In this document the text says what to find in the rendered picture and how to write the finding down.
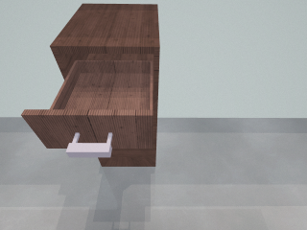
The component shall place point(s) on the cabinet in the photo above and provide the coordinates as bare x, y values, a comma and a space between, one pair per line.
114, 32

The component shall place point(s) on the handle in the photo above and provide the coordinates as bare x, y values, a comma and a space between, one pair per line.
89, 150

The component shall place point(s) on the drawer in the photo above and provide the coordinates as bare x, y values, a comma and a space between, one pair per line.
99, 97

